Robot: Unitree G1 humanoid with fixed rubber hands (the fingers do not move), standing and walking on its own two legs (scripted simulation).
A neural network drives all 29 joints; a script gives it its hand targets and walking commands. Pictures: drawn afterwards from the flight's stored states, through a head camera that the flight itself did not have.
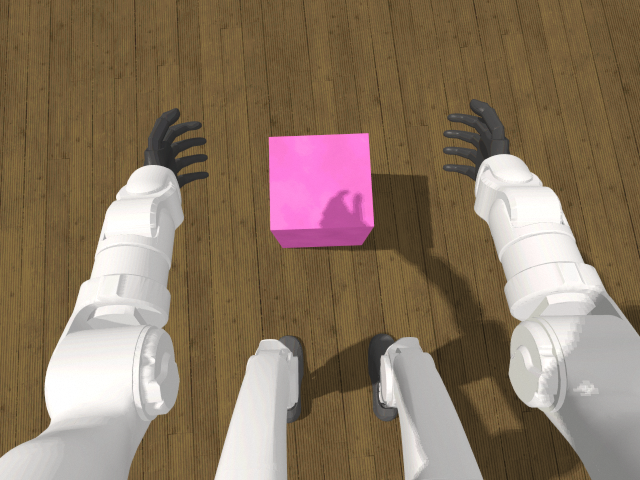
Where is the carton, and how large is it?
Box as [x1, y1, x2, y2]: [269, 133, 373, 247]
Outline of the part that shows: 368,133 269,137 270,229 282,247 361,244 373,226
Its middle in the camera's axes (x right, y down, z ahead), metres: +0.00 -0.10 +0.93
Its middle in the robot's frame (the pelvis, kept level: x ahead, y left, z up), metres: +0.56 +0.02 -0.54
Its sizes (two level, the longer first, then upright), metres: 0.210 0.200 0.250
